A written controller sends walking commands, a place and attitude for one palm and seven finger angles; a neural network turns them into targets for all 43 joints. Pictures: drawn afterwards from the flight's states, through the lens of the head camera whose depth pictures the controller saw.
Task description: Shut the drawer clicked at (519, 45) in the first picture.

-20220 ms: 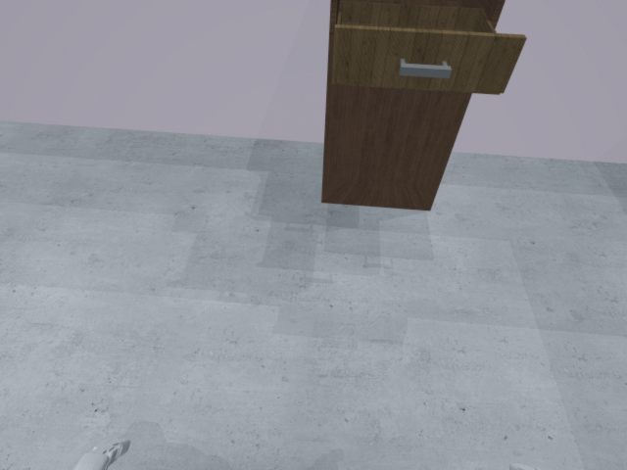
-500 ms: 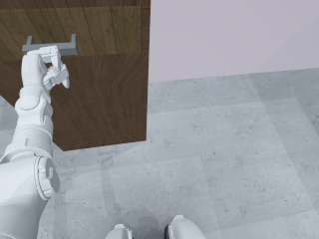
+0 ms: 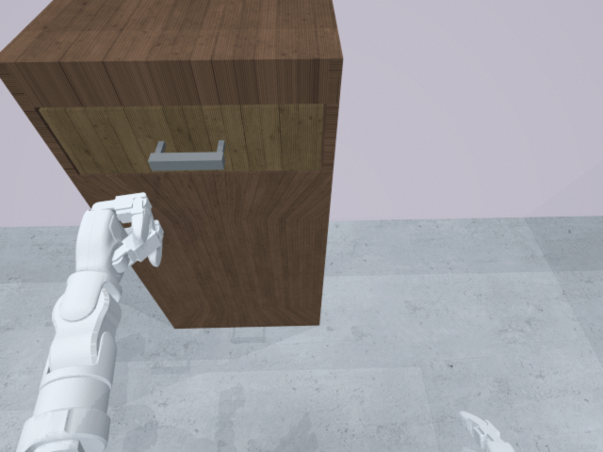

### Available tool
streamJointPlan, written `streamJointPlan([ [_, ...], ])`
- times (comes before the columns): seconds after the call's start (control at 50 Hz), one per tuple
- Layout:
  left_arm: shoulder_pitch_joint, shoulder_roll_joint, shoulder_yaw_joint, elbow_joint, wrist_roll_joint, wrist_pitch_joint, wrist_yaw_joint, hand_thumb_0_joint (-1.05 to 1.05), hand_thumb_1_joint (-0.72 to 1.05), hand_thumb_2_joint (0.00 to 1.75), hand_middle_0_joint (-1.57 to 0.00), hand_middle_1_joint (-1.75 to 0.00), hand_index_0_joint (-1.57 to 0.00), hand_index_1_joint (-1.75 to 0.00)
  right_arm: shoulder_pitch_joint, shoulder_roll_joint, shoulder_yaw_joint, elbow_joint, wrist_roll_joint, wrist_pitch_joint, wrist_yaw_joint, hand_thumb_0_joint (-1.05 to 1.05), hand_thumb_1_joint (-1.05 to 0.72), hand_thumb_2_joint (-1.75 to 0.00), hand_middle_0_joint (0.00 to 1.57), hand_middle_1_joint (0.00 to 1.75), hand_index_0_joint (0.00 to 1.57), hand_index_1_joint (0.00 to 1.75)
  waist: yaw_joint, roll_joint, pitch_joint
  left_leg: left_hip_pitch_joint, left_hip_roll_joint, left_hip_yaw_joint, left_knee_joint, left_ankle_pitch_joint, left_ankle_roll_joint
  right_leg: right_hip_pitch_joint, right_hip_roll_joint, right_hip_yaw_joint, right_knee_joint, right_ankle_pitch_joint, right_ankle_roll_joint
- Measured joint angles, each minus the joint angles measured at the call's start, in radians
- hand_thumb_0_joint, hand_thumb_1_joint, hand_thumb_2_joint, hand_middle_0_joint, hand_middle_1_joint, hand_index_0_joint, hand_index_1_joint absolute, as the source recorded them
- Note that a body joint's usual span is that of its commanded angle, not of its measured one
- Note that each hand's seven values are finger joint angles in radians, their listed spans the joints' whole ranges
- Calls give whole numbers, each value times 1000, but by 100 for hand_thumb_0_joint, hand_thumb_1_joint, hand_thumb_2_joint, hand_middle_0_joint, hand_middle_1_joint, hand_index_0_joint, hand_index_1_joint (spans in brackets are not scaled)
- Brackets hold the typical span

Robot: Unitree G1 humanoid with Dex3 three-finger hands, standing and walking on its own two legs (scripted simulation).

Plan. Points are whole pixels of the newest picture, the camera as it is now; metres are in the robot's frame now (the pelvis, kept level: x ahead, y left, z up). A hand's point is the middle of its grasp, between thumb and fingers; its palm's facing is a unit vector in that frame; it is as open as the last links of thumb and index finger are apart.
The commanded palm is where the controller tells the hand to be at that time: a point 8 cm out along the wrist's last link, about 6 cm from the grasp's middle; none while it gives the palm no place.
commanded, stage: draw the hand back to the body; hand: left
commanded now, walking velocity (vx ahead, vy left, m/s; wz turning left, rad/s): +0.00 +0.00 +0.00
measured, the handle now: (189, 153) +0.57 +0.20 +0.06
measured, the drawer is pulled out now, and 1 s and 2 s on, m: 0.00 0.00 0.00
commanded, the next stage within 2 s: step back with the hand held close in 0.96 s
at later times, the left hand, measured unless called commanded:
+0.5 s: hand (62, 328) +0.22 +0.22 +0.16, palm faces +0.33 -0.90 -0.28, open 3.3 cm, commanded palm +0.17 +0.27 +0.17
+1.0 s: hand out of the picture +0.15 +0.23 +0.18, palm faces +0.44 -0.82 -0.38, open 3.3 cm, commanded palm +0.09 +0.27 +0.20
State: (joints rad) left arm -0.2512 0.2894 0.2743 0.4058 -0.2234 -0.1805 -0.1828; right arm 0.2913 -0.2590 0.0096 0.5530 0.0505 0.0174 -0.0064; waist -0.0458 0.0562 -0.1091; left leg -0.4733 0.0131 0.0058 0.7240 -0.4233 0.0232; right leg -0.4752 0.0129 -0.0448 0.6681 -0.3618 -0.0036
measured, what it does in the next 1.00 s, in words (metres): stands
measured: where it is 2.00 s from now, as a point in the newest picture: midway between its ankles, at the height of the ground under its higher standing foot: outside the picture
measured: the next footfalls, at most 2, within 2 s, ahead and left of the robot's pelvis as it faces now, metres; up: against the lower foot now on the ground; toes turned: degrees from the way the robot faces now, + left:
none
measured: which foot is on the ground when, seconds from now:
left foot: down 0.00-1.00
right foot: down 0.00-1.00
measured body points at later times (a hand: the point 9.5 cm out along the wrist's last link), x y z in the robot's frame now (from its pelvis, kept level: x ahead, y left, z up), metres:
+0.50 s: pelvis -0.04 -0.01 +0.02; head -0.05 -0.03 +0.47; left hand +0.19 +0.27 +0.18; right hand +0.15 -0.22 -0.07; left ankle -0.05 +0.10 -0.72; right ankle -0.03 -0.12 -0.72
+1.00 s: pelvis -0.03 -0.01 +0.02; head -0.05 -0.04 +0.47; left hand +0.12 +0.27 +0.20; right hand +0.17 -0.22 -0.06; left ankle -0.05 +0.10 -0.72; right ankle -0.03 -0.12 -0.72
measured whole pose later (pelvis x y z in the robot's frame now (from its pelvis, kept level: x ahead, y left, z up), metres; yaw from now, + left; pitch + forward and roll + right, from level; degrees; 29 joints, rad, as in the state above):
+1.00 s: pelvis -0.03 -0.01 +0.02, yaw +1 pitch -5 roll -1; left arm 0.51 0.30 0.28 -0.44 -0.06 -0.11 0.11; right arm 0.18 -0.23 0.03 0.63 0.01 -0.11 -0.09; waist 0.07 0.08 0.04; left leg -0.09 0.00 0.00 0.44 -0.27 0.01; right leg -0.09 0.00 -0.05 0.41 -0.24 -0.01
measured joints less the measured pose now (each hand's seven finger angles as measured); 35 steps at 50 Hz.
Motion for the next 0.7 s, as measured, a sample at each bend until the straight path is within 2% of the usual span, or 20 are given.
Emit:
streamJointPlan([
  [0.1,64,-9,-29,-107,-19,28,-28,2,90,90,-140,-160,-140,-160,-47,-2,13,-3,5,-32,-16,1,-91,-90,20,29,20,30,27,-2,10,56,-12,-9,-26,16,0,60,-12,-8,-20,4,2],
  [0.16,110,7,-70,-186,55,59,65,2,90,90,-140,-160,-141,-160,-79,5,18,-2,1,-32,-29,1,-90,-90,20,29,20,30,41,-4,36,114,-19,-3,-62,38,1,109,-17,-3,-43,20,1],
  [0.2,155,9,-91,-241,83,77,122,2,90,90,-140,-160,-140,-160,-95,10,23,-2,-1,-28,-37,1,-90,-90,20,29,20,30,48,-4,51,151,-22,1,-96,58,2,142,-21,1,-67,35,1],
  [0.28,245,5,-108,-324,115,107,196,2,90,90,-140,-160,-140,-159,-115,20,37,5,-4,-18,-52,1,-90,-90,20,29,20,30,59,-7,82,222,-26,4,-158,94,1,206,-24,5,-117,65,1],
  [0.38,327,3,-108,-418,138,121,252,2,90,90,-140,-160,-141,-159,-115,27,50,26,-14,-31,-66,1,-90,-90,20,29,20,30,75,-6,119,294,-28,0,-219,130,-1,279,-24,0,-174,97,-2],
  [0.48,413,9,-89,-530,143,106,274,2,90,90,-140,-160,-141,-159,-106,30,53,51,-26,-52,-65,1,-90,-90,20,29,20,30,82,5,134,345,-28,-1,-267,155,-3,328,-23,0,-218,120,-3],
  [0.7,672,20,-27,-748,144,83,272,2,90,90,-140,-159,-141,-159,-89,27,29,73,-39,-75,-60,1,-90,-90,20,30,20,30,86,17,139,386,-16,2,-297,165,-9,372,-10,3,-259,137,-8],
])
